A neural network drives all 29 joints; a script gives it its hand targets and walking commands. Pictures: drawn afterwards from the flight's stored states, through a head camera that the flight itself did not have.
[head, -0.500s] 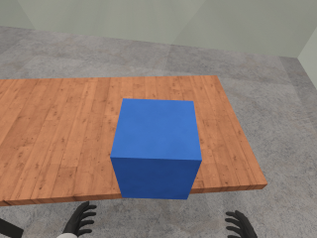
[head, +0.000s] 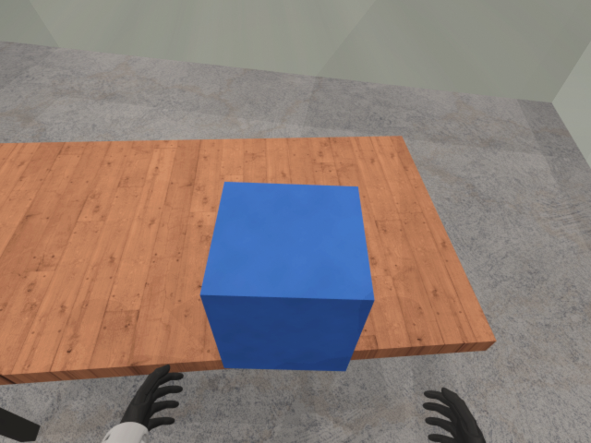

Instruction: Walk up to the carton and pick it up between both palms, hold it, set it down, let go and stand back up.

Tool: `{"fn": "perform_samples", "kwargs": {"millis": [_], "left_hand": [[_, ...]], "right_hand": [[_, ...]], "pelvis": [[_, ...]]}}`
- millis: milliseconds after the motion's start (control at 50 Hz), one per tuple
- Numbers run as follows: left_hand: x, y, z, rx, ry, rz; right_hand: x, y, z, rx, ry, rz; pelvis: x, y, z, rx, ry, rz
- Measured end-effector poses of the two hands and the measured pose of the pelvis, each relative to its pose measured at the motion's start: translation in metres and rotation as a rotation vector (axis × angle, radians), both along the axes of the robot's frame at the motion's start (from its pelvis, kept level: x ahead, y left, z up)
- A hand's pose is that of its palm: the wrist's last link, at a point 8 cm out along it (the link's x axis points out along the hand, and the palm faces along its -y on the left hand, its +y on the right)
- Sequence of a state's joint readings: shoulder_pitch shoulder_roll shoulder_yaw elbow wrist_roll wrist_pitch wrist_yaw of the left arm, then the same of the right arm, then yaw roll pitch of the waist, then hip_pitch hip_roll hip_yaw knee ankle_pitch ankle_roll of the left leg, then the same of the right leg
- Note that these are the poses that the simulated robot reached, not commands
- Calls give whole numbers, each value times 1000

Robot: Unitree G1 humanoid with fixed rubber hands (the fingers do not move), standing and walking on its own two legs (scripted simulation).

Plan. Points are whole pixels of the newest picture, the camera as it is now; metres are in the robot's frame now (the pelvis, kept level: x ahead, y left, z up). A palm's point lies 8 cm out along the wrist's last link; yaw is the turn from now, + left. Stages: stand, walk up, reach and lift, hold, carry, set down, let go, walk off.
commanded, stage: let go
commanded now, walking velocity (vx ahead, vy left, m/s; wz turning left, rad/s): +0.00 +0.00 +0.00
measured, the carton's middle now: (288, 281) +0.36 +0.04 -0.04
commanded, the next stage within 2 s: stand in 0.38 s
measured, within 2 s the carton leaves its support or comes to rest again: neither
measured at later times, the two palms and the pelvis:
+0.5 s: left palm out of the picture +0.11 +0.23 -0.10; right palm out of the picture +0.10 -0.24 -0.11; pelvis -0.02 +0.00 -0.01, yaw -2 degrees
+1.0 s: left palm out of the picture +0.04 +0.23 -0.13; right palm out of the picture -0.04 -0.21 -0.15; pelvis -0.02 +0.02 -0.01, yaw -5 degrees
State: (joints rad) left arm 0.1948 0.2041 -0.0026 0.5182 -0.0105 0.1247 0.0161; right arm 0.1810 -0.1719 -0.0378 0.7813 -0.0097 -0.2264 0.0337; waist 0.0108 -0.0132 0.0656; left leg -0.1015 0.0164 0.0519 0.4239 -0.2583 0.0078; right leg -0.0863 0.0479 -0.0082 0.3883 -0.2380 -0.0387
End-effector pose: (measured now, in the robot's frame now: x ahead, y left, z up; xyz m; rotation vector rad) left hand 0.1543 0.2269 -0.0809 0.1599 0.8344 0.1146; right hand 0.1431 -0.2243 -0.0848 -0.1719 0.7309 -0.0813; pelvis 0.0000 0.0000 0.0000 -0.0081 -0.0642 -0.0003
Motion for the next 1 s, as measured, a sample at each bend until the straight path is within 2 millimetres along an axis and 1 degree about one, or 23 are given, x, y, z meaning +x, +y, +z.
{"fn": "perform_samples", "kwargs": {"millis": [380,420,480,580,680,760,860,1000], "left_hand": [[-19,-4,-2,-4,10,7],[-23,-3,-4,16,1,-20],[-37,0,-12,26,27,-43],[-69,4,-29,29,120,-29],[-94,7,-43,22,212,-10],[-105,6,-50,8,258,-5],[-109,4,-52,0,283,-4],[-115,6,-53,8,314,12]], "right_hand": [[-18,0,0,8,9,-6],[-23,-2,-6,-1,60,-16],[-40,-10,-22,-7,171,-64],[-80,-19,-45,-6,318,-131],[-123,-19,-55,-8,429,-182],[-149,-13,-58,-4,488,-219],[-169,-3,-62,14,532,-255],[-181,13,-69,50,561,-278]], "pelvis": [[-15,-1,-1,6,-23,-4],[-17,0,-3,4,-7,-15],[-19,2,-6,0,13,-26],[-21,5,-11,-2,40,-42],[-22,8,-12,0,57,-58],[-22,12,-11,6,61,-70],[-22,16,-10,13,59,-82],[-22,20,-7,17,54,-94]]}}
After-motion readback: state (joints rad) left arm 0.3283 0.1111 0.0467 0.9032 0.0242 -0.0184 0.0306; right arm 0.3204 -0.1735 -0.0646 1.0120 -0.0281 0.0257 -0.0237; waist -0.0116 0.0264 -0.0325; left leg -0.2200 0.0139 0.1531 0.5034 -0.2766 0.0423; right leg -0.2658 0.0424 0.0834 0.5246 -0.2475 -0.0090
